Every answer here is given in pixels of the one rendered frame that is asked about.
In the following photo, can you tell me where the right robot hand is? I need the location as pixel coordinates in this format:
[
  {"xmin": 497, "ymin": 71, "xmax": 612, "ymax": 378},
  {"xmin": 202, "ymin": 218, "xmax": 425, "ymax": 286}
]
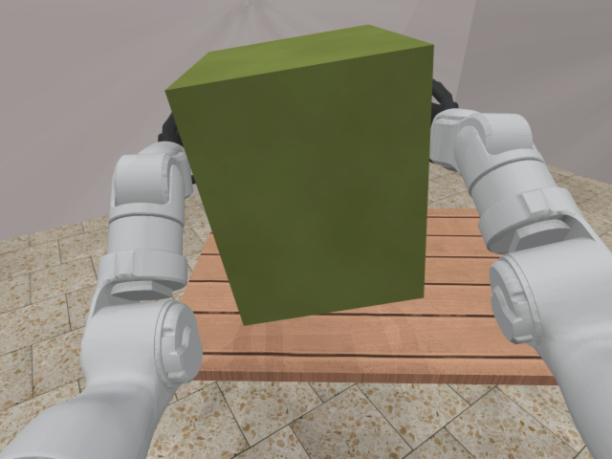
[{"xmin": 429, "ymin": 79, "xmax": 459, "ymax": 164}]

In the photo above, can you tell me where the carton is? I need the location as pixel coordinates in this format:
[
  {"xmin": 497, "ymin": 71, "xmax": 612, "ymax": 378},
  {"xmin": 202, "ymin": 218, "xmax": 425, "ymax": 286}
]
[{"xmin": 164, "ymin": 25, "xmax": 434, "ymax": 326}]

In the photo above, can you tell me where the right robot forearm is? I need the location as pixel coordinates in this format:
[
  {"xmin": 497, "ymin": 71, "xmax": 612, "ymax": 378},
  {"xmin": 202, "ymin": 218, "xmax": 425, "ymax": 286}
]
[{"xmin": 429, "ymin": 108, "xmax": 612, "ymax": 258}]

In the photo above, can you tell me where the left robot hand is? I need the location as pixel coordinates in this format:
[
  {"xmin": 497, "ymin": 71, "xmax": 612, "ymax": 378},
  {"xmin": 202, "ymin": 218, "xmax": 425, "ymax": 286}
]
[{"xmin": 158, "ymin": 112, "xmax": 196, "ymax": 184}]

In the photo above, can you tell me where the left robot upper arm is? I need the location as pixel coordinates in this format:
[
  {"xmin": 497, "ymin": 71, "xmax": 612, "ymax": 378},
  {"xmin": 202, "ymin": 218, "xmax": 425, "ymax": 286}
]
[{"xmin": 0, "ymin": 299, "xmax": 203, "ymax": 459}]

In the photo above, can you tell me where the left robot forearm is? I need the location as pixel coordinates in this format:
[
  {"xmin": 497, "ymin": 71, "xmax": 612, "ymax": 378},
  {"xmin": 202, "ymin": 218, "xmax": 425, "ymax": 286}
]
[{"xmin": 80, "ymin": 142, "xmax": 193, "ymax": 381}]

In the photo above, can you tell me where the table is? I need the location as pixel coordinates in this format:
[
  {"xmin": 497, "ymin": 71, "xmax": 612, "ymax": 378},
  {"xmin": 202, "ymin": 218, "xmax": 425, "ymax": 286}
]
[{"xmin": 180, "ymin": 208, "xmax": 558, "ymax": 385}]

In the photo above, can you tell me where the right robot upper arm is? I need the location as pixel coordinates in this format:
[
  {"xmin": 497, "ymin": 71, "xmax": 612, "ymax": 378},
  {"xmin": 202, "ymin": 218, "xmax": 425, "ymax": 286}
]
[{"xmin": 490, "ymin": 237, "xmax": 612, "ymax": 459}]

